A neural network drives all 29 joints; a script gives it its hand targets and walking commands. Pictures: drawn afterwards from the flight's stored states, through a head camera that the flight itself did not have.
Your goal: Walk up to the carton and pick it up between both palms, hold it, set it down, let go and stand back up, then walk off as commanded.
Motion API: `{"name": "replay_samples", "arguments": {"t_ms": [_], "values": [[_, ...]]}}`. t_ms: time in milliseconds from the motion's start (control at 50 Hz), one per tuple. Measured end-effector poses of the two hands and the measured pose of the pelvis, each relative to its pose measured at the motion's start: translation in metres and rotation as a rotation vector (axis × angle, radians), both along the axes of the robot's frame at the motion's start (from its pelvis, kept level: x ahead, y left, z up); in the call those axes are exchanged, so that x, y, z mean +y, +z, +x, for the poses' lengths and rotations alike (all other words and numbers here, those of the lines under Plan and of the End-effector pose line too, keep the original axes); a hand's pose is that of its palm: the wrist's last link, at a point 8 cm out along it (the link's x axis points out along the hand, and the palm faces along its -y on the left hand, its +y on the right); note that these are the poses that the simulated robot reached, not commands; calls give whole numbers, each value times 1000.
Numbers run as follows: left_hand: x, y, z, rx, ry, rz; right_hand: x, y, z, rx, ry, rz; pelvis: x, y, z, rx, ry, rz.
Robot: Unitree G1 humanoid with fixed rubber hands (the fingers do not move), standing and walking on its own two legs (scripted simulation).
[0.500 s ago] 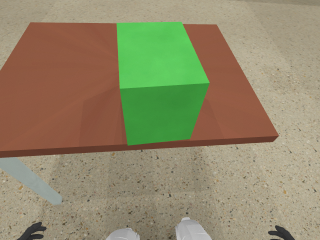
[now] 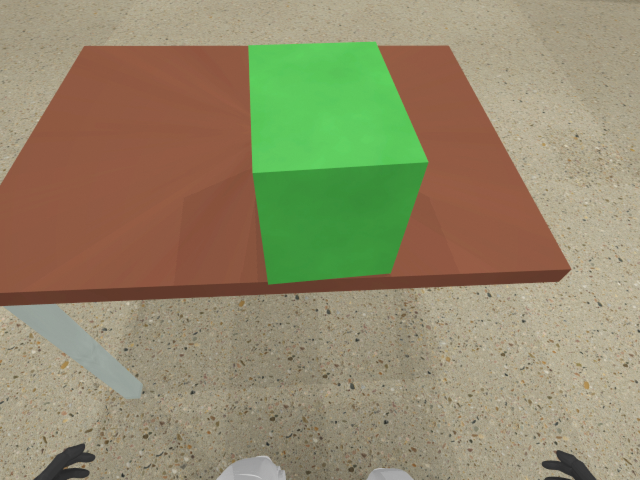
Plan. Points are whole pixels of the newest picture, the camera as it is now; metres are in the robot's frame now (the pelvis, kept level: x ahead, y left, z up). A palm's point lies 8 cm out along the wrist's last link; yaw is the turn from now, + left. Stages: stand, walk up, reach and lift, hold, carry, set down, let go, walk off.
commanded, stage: walk up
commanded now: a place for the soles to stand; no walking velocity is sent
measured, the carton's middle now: (321, 163) +0.55 +0.01 +0.06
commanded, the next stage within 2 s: reach and lift in 1.44 s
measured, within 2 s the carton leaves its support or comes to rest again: neither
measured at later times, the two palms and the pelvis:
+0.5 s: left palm out of the picture +0.12 +0.32 -0.08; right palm out of the picture +0.10 -0.33 -0.08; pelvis +0.01 +0.00 +0.00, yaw +0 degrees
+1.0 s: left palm out of the picture +0.11 +0.31 -0.07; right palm out of the picture +0.10 -0.35 -0.08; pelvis +0.01 -0.02 +0.00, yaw +0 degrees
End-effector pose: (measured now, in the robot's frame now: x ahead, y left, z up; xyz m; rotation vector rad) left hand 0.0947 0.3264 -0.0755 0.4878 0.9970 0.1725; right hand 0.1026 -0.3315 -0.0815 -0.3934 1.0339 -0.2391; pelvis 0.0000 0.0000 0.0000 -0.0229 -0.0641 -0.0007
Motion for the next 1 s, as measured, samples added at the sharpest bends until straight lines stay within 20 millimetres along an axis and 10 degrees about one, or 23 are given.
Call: {"name": "replay_samples", "arguments": {"t_ms": [220,440,1000], "values": [[-8,-5,24,20,-44,-18,-10,12,-33,91,-42,-38,-4,7,12,24,4,16],[-13,-4,27,-36,-21,-18,-10,6,1,-9,-17,-24,-6,-1,14,6,-6,3],[-20,2,19,-40,-23,-12,-14,4,2,2,13,-4,-16,3,7,2,-5,23]]}}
